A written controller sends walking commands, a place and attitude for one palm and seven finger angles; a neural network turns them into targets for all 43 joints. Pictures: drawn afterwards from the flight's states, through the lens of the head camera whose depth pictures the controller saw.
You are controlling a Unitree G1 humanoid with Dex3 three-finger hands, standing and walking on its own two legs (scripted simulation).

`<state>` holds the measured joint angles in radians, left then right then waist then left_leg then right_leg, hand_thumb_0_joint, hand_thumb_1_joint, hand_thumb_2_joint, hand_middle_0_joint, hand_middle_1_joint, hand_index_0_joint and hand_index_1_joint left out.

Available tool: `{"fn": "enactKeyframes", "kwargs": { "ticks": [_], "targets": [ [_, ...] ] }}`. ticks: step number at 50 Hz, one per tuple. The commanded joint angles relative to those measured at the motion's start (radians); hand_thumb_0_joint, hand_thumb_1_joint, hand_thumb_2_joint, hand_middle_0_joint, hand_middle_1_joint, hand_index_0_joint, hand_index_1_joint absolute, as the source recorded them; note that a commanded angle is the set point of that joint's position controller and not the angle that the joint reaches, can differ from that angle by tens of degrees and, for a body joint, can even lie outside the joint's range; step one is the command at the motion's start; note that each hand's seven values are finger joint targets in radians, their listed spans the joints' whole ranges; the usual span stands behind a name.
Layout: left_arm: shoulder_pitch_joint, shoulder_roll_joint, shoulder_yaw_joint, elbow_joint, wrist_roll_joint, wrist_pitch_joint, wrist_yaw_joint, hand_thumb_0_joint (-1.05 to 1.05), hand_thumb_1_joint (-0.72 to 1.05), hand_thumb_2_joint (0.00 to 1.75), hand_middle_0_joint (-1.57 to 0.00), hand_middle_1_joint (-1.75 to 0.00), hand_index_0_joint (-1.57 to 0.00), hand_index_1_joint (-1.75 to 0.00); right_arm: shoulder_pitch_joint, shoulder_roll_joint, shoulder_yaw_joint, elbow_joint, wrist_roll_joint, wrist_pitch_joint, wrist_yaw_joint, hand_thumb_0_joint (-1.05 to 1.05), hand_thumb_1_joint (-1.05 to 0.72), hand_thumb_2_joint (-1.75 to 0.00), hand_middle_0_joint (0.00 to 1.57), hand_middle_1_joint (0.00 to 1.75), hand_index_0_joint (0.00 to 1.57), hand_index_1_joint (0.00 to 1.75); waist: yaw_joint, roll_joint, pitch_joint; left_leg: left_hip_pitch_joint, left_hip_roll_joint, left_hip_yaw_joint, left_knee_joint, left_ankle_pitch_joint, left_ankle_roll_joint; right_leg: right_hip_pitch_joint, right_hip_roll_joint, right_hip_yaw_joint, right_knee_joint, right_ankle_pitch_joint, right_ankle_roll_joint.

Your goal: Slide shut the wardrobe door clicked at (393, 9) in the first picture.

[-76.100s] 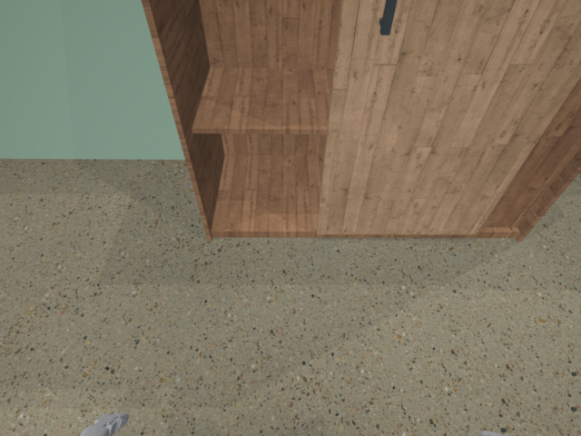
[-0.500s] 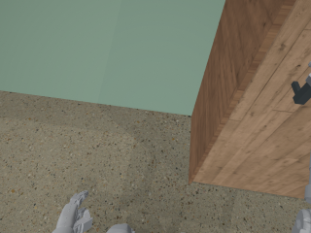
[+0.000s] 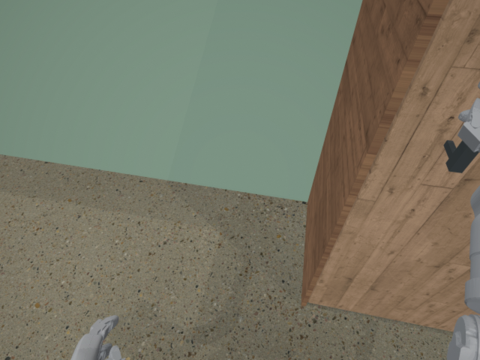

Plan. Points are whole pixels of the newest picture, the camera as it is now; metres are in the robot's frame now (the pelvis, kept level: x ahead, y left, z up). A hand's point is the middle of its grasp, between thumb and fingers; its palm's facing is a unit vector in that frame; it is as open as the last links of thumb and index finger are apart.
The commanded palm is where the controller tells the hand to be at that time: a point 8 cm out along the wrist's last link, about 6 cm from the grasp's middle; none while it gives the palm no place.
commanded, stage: stop walking and hold the door there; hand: right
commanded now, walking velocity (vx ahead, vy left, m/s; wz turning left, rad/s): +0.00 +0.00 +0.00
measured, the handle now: out of the picture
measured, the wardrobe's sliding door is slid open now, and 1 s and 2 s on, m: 0.00 0.00 0.01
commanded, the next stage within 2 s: loosen the grip on the handle in 0.18 s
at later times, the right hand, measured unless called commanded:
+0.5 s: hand out of the picture +0.40 -0.31 +0.22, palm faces +0.48 +0.86 -0.17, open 8.5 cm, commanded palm +0.36 -0.33 +0.21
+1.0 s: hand (478, 126) +0.41 -0.31 +0.22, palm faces +0.45 +0.88 -0.16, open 14.2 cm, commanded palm +0.37 -0.35 +0.22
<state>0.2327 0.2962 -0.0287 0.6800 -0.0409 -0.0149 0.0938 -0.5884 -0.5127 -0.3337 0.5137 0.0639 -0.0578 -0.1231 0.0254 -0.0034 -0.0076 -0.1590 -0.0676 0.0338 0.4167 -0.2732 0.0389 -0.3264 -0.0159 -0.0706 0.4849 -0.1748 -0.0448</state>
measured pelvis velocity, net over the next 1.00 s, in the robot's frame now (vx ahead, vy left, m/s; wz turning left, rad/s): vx -0.01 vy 0.00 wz -0.01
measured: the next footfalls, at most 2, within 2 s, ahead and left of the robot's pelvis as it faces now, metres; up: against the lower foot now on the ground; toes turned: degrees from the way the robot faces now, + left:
none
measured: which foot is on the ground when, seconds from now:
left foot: down 0.00-1.00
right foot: down 0.00-1.00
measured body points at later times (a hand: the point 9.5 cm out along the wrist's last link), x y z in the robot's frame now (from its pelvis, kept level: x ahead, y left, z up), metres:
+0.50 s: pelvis -0.03 +0.00 -0.01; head -0.01 +0.00 +0.44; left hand +0.09 +0.26 -0.11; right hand +0.37 -0.35 +0.23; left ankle -0.03 +0.09 -0.74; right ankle +0.05 -0.09 -0.74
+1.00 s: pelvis -0.01 +0.00 -0.01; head +0.01 -0.01 +0.44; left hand +0.07 +0.26 -0.12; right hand +0.38 -0.35 +0.23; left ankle -0.03 +0.09 -0.74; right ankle +0.05 -0.09 -0.74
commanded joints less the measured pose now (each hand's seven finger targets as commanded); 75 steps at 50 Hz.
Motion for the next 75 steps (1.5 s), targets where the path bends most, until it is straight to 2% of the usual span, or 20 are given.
{"fn": "enactKeyframes", "kwargs": {
  "ticks": [1, 13, 14, 15, 16, 17, 19, 22, 24, 26, 31, 33, 34, 35, 38, 41, 47, 48, 67, 75],
  "targets": [
    [-0.059, 0.130, 0.044, -0.116, -0.003, -0.040, 0.013, 0.00, 0.90, 0.90, -0.20, -0.30, -0.20, -0.30, -0.312, -0.231, -0.001, -0.162, -0.018, -0.074, 0.010, 0.00, -0.90, -0.90, 0.45, 1.40, 0.45, 1.40, -0.009, -0.098, -0.232, -0.029, 0.126, -0.100, -0.074, 0.084, -0.031, 0.178, -0.162, 0.205, -0.080, 0.158, -0.012],
    [-0.029, 0.136, 0.050, -0.106, -0.007, -0.028, 0.015, 0.00, 0.90, 0.90, -0.20, -0.30, -0.20, -0.30, -0.278, -0.270, -0.032, -0.118, -0.023, -0.079, 0.015, 0.00, -0.90, -0.90, 0.45, 1.40, 0.45, 1.40, -0.009, -0.043, -0.268, -0.027, 0.144, -0.102, -0.078, 0.211, -0.042, 0.222, -0.146, 0.150, -0.029, 0.268, -0.006],
    [0.017, 0.162, 0.110, -0.126, -0.002, -0.067, -0.026, 0.00, 0.90, 0.90, -0.20, -0.30, -0.20, -0.30, -1.152, -0.919, -0.477, -0.113, -0.162, -0.113, 0.032, 0.00, -0.90, -0.90, 0.45, 1.40, 0.45, 1.40, -0.022, 0.118, -0.013, -0.179, 0.140, -0.145, -0.173, 0.333, -0.104, 0.112, -0.083, 0.044, 0.007, 0.174, -0.034],
    [0.020, 0.201, 0.161, -0.035, 0.130, -0.147, -0.038, 0.00, 0.90, 0.90, -0.20, -0.30, -0.20, -0.30, -1.157, -0.822, -0.462, 0.010, -0.182, -0.052, 0.064, 0.00, -0.78, -0.84, 0.45, 1.40, 0.45, 1.40, -0.006, -0.133, -0.309, -0.026, 0.096, -0.046, 0.096, 0.653, 0.037, 0.041, -0.004, 0.063, 0.024, 0.396, -0.010],
    [0.060, 0.145, 0.122, -0.050, 0.046, -0.140, -0.044, 0.00, 0.90, 0.90, -0.20, -0.30, -0.20, -0.30, -0.862, -0.398, -0.178, 0.149, -0.141, 0.011, 0.106, 0.00, -0.66, -0.78, 0.45, 1.40, 0.45, 1.40, 0.051, -0.002, -0.348, -0.116, 0.064, 0.015, 0.082, 0.553, 0.018, 0.179, -0.006, 0.015, 0.025, 0.468, 0.025],
    [0.107, 0.132, 0.117, -0.055, 0.022, -0.127, -0.047, 0.00, 0.90, 0.90, -0.20, -0.30, -0.20, -0.30, -0.550, -0.266, -0.190, 0.270, -0.120, 0.024, 0.141, 0.00, -0.54, -0.73, 0.45, 1.40, 0.45, 1.40, 0.014, 0.075, -0.339, -0.170, 0.041, 0.021, 0.065, 0.475, -0.003, 0.216, -0.007, 0.045, 0.029, 0.463, 0.009],
    [0.037, 0.142, 0.111, -0.104, 0.035, -0.133, -0.047, 0.00, 0.90, 0.90, -0.20, -0.30, -0.20, -0.30, -0.569, -0.327, -0.220, -0.003, -0.064, -0.038, 0.163, 0.00, -0.30, -0.61, 0.45, 1.40, 0.45, 1.40, -0.043, -0.172, -0.471, -0.163, 0.049, -0.013, 0.041, 0.301, 0.004, 0.352, 0.000, 0.062, 0.015, 0.336, 0.013],
    [0.040, 0.123, 0.085, -0.104, 0.033, -0.128, -0.051, 0.00, 0.90, 0.90, -0.20, -0.30, -0.20, -0.30, -0.624, -0.211, -0.049, 0.055, -0.103, -0.063, 0.103, 0.00, 0.07, -0.43, 0.45, 1.40, 0.45, 1.40, 0.021, -0.068, -0.286, -0.300, 0.050, -0.014, 0.006, 0.017, -0.006, 0.226, -0.012, 0.105, -0.016, -0.029, -0.004],
    [0.040, 0.136, 0.080, -0.100, 0.023, -0.128, -0.037, 0.00, 0.90, 0.90, -0.20, -0.30, -0.20, -0.30, -0.666, -0.273, -0.054, 0.081, -0.123, -0.083, 0.072, 0.00, 0.31, -0.32, 0.45, 1.40, 0.45, 1.40, 0.047, 0.005, -0.225, -0.330, 0.058, -0.035, -0.013, -0.113, -0.017, 0.143, -0.009, 0.118, -0.035, -0.203, -0.014],
    [0.039, 0.139, 0.081, -0.092, 0.024, -0.133, -0.021, 0.00, 0.90, 0.90, -0.20, -0.30, -0.20, -0.30, -0.780, -0.310, -0.050, 0.036, -0.117, -0.122, 0.055, 0.00, 0.55, -0.20, 0.42, 1.37, 0.42, 1.37, 0.060, -0.001, -0.264, -0.324, 0.060, -0.061, -0.020, -0.168, -0.020, 0.125, 0.000, 0.108, -0.018, -0.216, -0.014],
    [0.057, 0.130, 0.066, -0.065, 0.019, -0.147, -0.007, 0.00, 0.90, 0.90, -0.20, -0.30, -0.20, -0.30, -0.786, -0.300, -0.010, 0.133, -0.110, -0.155, 0.063, 0.00, 0.55, -0.20, 0.36, 1.28, 0.36, 1.28, 0.054, -0.068, -0.249, -0.342, 0.061, -0.075, -0.006, -0.211, -0.014, 0.095, 0.004, 0.112, 0.010, -0.267, -0.005],
    [0.065, 0.130, 0.064, -0.056, 0.020, -0.149, -0.004, 0.00, 0.90, 0.90, -0.20, -0.30, -0.20, -0.30, -0.781, -0.345, -0.047, 0.154, -0.109, -0.156, 0.058, 0.00, 0.55, -0.20, 0.33, 1.25, 0.33, 1.25, 0.036, -0.100, -0.264, -0.324, 0.063, -0.077, -0.001, -0.209, -0.010, 0.081, 0.002, 0.118, 0.013, -0.275, -0.002],
    [0.059, 0.136, 0.066, -0.064, 0.019, -0.147, 0.000, 0.00, 0.90, 0.90, -0.20, -0.30, -0.20, -0.30, -0.760, -0.463, -0.149, 0.113, -0.105, -0.157, 0.053, 0.00, 0.55, -0.20, 0.32, 1.23, 0.32, 1.23, 0.002, -0.111, -0.301, -0.270, 0.068, -0.088, -0.004, -0.206, -0.008, 0.071, -0.001, 0.116, 0.014, -0.257, -0.004],
    [0.053, 0.136, 0.062, -0.063, 0.023, -0.143, 0.002, 0.00, 0.90, 0.90, -0.20, -0.30, -0.20, -0.30, -0.762, -0.483, -0.149, 0.114, -0.111, -0.153, 0.046, 0.00, 0.55, -0.20, 0.30, 1.22, 0.30, 1.22, 0.011, -0.118, -0.302, -0.252, 0.069, -0.096, -0.007, -0.196, -0.009, 0.053, 0.001, 0.107, 0.020, -0.234, -0.008],
    [0.059, 0.121, 0.060, -0.080, 0.021, -0.152, -0.003, 0.00, 0.90, 0.90, -0.20, -0.30, -0.20, -0.30, -0.739, -0.355, -0.049, 0.043, -0.117, -0.145, 0.052, 0.00, 0.55, -0.20, 0.26, 1.17, 0.26, 1.17, 0.023, -0.132, -0.293, -0.284, 0.060, -0.062, 0.008, -0.137, -0.004, 0.117, -0.011, 0.123, 0.001, -0.217, -0.012],
    [0.063, 0.130, 0.059, -0.078, 0.013, -0.148, 0.012, 0.00, 0.90, 0.90, -0.20, -0.30, -0.20, -0.30, -0.628, -0.353, -0.087, 0.068, -0.067, -0.114, 0.063, 0.00, 0.55, -0.20, 0.25, 1.15, 0.25, 1.15, 0.021, -0.039, -0.236, -0.263, 0.064, -0.081, -0.030, -0.132, -0.014, 0.080, -0.010, 0.109, 0.007, -0.184, -0.020],
    [0.071, 0.122, 0.063, -0.081, 0.014, -0.151, 0.013, 0.00, 0.90, 0.90, -0.20, -0.30, -0.20, -0.30, -0.549, -0.305, -0.101, -0.083, -0.025, -0.082, 0.067, 0.00, 0.55, -0.20, 0.25, 1.15, 0.25, 1.15, 0.000, -0.070, -0.297, -0.224, 0.051, -0.046, 0.006, 0.084, -0.010, 0.194, -0.012, 0.109, 0.022, 0.044, -0.019],
    [0.092, 0.138, 0.063, -0.052, 0.017, -0.142, 0.021, 0.00, 0.90, 0.90, -0.20, -0.30, -0.20, -0.30, -0.560, -0.422, -0.189, 0.001, -0.039, -0.069, 0.060, 0.00, 0.55, -0.20, 0.25, 1.15, 0.25, 1.15, 0.014, -0.030, -0.262, -0.240, 0.051, -0.044, 0.004, 0.090, -0.015, 0.166, -0.015, 0.107, 0.027, 0.045, -0.020],
    [0.073, 0.123, 0.054, -0.139, 0.011, -0.065, 0.033, 0.00, 0.90, 0.90, -0.20, -0.30, -0.20, -0.30, -0.413, -0.573, -0.314, -0.030, -0.047, -0.025, 0.130, 0.00, 0.55, -0.20, 0.25, 1.15, 0.25, 1.15, -0.029, -0.059, -0.316, -0.153, 0.059, -0.058, 0.050, 0.241, -0.028, 0.099, 0.001, 0.071, 0.066, 0.150, -0.017],
    [0.131, 0.142, 0.061, -0.101, 0.005, -0.065, 0.049, 0.00, 0.90, 0.90, -0.20, -0.30, -0.20, -0.30, -0.537, -0.583, -0.250, 0.017, -0.041, -0.113, 0.254, 0.00, 0.55, -0.20, 0.25, 1.15, 0.25, 1.15, 0.039, -0.119, -0.318, -0.239, 0.046, -0.076, 0.027, 0.172, -0.030, 0.143, -0.002, 0.088, 0.091, 0.106, -0.024]
  ]
}}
